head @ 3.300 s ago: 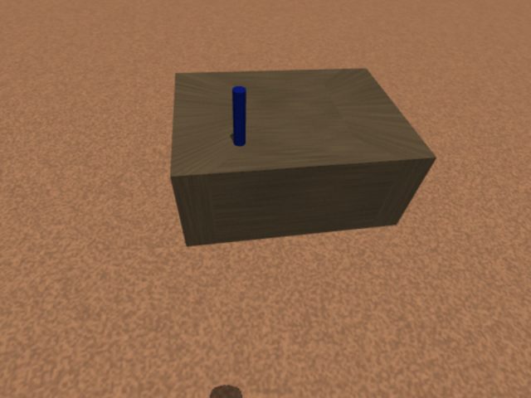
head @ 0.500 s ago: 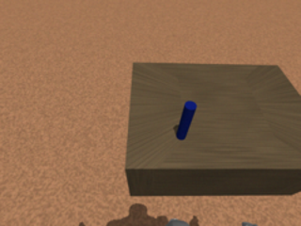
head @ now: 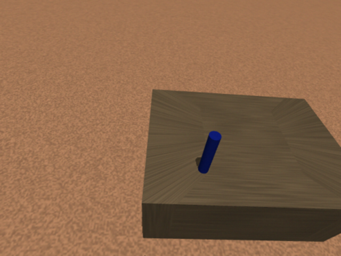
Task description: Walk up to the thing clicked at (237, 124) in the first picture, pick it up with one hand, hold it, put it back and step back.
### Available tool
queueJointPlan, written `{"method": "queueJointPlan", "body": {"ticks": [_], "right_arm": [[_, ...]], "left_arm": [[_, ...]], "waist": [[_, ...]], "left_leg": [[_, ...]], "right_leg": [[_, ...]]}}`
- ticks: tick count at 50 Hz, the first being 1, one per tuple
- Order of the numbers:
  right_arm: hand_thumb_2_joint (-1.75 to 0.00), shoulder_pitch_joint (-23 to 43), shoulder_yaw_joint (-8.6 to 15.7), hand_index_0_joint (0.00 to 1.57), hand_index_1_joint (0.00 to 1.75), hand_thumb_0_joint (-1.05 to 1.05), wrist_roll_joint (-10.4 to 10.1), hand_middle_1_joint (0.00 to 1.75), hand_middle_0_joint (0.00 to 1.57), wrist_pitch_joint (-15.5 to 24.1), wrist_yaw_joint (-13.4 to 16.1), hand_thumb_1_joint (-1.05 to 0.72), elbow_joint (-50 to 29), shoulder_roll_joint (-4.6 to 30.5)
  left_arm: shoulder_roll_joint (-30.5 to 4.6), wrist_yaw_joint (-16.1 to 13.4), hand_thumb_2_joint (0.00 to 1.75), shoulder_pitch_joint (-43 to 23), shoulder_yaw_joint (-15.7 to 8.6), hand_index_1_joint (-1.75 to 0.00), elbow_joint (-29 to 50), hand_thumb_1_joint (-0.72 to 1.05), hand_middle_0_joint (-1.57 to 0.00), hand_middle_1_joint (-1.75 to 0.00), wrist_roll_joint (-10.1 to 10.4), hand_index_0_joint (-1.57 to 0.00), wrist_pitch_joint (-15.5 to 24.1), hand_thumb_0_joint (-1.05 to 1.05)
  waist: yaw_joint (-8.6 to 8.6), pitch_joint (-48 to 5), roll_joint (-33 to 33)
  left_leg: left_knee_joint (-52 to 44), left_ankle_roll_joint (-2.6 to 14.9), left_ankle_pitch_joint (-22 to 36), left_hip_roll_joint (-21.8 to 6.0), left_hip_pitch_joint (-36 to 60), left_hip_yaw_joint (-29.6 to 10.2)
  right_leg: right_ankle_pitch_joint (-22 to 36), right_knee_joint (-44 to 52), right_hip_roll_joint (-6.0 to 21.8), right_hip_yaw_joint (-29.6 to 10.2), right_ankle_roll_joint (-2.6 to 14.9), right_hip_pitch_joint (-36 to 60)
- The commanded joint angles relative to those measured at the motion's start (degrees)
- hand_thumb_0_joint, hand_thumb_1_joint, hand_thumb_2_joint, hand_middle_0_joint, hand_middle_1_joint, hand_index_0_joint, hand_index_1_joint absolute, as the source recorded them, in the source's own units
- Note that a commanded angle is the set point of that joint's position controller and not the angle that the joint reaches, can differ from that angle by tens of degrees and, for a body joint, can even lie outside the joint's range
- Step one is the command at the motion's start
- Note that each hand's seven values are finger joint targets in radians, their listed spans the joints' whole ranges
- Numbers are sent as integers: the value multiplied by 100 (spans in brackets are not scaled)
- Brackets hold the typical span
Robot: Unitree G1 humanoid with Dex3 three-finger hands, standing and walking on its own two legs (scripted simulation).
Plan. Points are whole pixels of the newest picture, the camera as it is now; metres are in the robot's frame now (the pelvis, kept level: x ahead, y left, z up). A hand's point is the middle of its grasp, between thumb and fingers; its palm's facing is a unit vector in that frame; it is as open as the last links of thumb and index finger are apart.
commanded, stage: walk up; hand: right
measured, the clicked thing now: (208, 154) +0.56 -0.20 -0.20
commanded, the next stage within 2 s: stand in 1.44 s
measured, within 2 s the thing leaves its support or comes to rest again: neither
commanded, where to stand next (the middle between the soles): +0.09 -0.01 m, yaw -1 degrees
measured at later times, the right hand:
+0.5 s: hand out of the picture +0.14 -0.26 -0.15, palm faces -0.07 +0.94 -0.32, open 7.4 cm
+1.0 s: hand out of the picture +0.10 -0.27 -0.15, palm faces -0.06 +0.94 -0.34, open 7.4 cm
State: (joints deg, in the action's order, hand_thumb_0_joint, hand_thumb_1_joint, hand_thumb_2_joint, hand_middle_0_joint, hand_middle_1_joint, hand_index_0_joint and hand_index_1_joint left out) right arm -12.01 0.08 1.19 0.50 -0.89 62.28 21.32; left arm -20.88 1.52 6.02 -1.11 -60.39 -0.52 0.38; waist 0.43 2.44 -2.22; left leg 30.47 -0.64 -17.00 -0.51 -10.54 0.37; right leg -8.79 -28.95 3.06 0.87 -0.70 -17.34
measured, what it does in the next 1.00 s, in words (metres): stands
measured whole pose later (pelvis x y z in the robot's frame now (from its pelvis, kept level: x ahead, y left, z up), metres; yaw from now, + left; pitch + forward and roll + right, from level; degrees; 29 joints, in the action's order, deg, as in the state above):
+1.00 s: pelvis +0.03 -0.01 +0.01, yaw +2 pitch -2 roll +0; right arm -6.8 0.3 0.7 0.0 -0.1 65.2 20.5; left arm -19.4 1.1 2.3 -2.1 -65.5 -0.9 0.4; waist 0.1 3.5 0.2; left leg 20.1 -1.8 -13.4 -1.1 -4.5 -2.0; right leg -7.4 -21.0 2.7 3.7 -0.7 -11.3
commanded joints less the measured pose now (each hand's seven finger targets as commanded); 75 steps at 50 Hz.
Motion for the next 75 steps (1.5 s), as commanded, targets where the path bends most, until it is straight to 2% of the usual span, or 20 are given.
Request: {"method": "queueJointPlan", "body": {"ticks": [1, 3, 7, 11, 13, 16, 21, 32, 36, 43, 54, 55, 71, 72, 75], "right_arm": [[-90, 606, 223, 20, 30, 0, -57, 30, 20, 216, 76, -90, -387, 1240], [-90, 672, 234, 20, 30, 0, -60, 30, 20, 203, 88, -90, -343, 1264], [-90, 702, 270, 20, 30, 0, -70, 30, 20, 159, 107, -90, -262, 1281], [-90, 708, 269, 20, 30, 0, -112, 30, 20, 151, 117, -90, -218, 1211], [-90, 710, 274, 20, 30, 0, -127, 30, 20, 130, 118, -90, -190, 1180], [-90, 744, 279, 20, 30, 0, -139, 30, 20, 98, 113, -90, -159, 1151], [-90, 825, 285, 20, 30, 0, -134, 30, 20, 72, 115, -90, -124, 1108], [-90, 942, 268, 20, 30, 0, -94, 30, 20, 54, 114, -90, -65, 1087], [-90, 933, 256, 20, 30, 0, -83, 30, 20, 56, 112, -90, -81, 1077], [-90, 831, 242, 20, 30, 0, -85, 30, 20, 98, 131, -90, -81, 1103], [-90, 698, 234, 20, 30, 0, -66, 30, 20, 90, 129, -90, -90, 1103], [-90, 719, 235, 20, 30, 0, -64, 30, 20, 93, 129, -90, -99, 1113], [-90, 686, 256, 20, 30, 0, -72, 30, 20, 79, 118, -90, -178, 1065], [-90, 674, 252, 20, 30, 0, -37, 30, 20, 80, 122, -90, -178, 1031], [-90, 719, 248, 20, 30, 0, -37, 30, 20, 88, 124, -90, -168, 1094]], "left_arm": [[-1166, -87, 90, -350, -233, -30, 180, 90, -20, -30, 58, -20, 137, 0], [-1134, -87, 90, -352, -202, -30, 86, 90, -20, -30, 68, -20, 132, 0], [-1101, -86, 90, -365, -168, -30, -90, 90, -20, -30, 58, -20, 118, 0], [-1119, -97, 90, -318, -165, -30, -196, 90, -20, -30, 50, -20, 164, 0], [-1142, -109, 90, -419, -160, -30, -209, 90, -20, -30, 45, -20, 172, 0], [-1137, -127, 90, -409, -174, -30, -249, 90, -20, -30, 40, -20, 181, 0], [-1109, -149, 90, -405, -206, -30, -279, 90, -20, -30, 27, -20, 196, 0], [-1098, -174, 90, -544, -269, -30, -224, 90, -20, -30, -5, -20, 166, 0], [-1095, -165, 90, -555, -289, -30, -190, 90, -20, -30, -15, -20, 153, 0], [-1061, -149, 90, -630, -299, -30, -145, 90, -20, -30, -14, -20, 122, 0], [-1068, -127, 90, -702, -306, -30, -100, 90, -20, -30, -11, -20, 94, 0], [-1074, -126, 90, -626, -304, -30, -99, 90, -20, -30, -5, -20, 92, 0], [-1068, -131, 90, -511, -327, -30, -92, 90, -20, -30, -27, -20, 117, 0], [-1127, -141, 90, -408, -238, -30, -128, 90, -20, -30, -5, -20, 130, 0], [-1076, -137, 90, -399, -215, -30, -128, 90, -20, -30, 6, -20, 119, 0]], "waist": [[151, -151, 623], [145, -160, 694], [101, -79, 653], [49, -388, 387], [-9, -353, 248], [-5, -368, 110], [-3, -567, 21], [22, -512, 181], [34, -471, 233], [21, -579, 282], [-2, -350, 237], [35, -370, 239], [11, -437, 189], [-19, -419, 121], [5, -298, 349]], "left_leg": [[-1374, 308, -212, -736, -739, -855], [-1392, 297, -38, -736, -596, -816], [-1506, 281, -179, -733, -527, -810], [-1254, 250, 621, -657, -97, -653], [-1243, 219, 770, -614, -5, -617], [-1210, 231, 964, -610, 150, -612], [-1167, 206, 1320, -604, 346, -553], [-1326, 166, 1302, -606, 177, -537], [-1345, 161, 1168, -582, 101, -532], [-1419, 159, 1317, -620, 30, -577], [-1494, 166, 837, -556, -144, -609], [-1476, 175, 890, -560, -62, -617], [-1389, 192, 963, -536, 63, -611], [-1490, 157, 1032, -640, 148, -656], [-1541, 143, 859, -621, 12, -654]], "right_leg": [[-395, 632, 275, -392, 229, 883], [-270, 709, 281, -340, 186, 893], [-388, 834, 284, -329, 166, 905], [264, 926, 424, -389, 173, 1038], [332, 994, 477, -433, 166, 960], [296, 1067, 506, -433, 156, 938], [654, 1064, 556, -380, 154, 1058], [650, 1107, 545, -288, 119, 1291], [421, 1138, 527, -295, 118, 1293], [696, 994, 505, -223, 136, 1521], [154, 1095, 477, -285, 124, 1374], [108, 1090, 464, -297, 130, 1313], [106, 1132, 491, -278, 132, 1277], [113, 1144, 518, -292, 169, 1193], [-36, 1132, 479, -280, 147, 1192]]}}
